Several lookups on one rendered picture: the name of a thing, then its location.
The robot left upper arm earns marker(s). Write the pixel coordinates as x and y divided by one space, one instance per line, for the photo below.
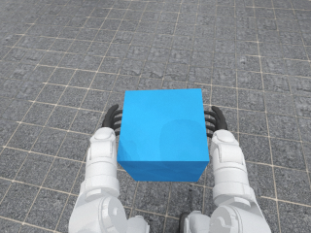
103 215

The robot right upper arm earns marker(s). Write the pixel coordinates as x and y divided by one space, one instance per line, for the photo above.
230 219

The robot right forearm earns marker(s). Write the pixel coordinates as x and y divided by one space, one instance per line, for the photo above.
230 174

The robot left hand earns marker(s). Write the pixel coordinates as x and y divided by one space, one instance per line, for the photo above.
110 119

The carton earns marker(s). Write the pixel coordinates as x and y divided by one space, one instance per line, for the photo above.
163 135

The robot left thigh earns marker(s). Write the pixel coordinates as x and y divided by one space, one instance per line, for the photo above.
137 225

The robot left forearm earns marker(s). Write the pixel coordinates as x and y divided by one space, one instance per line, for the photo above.
101 168

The robot right hand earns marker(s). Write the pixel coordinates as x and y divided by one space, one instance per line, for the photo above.
218 121

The right robot shin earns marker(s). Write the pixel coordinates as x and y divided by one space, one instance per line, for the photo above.
194 213

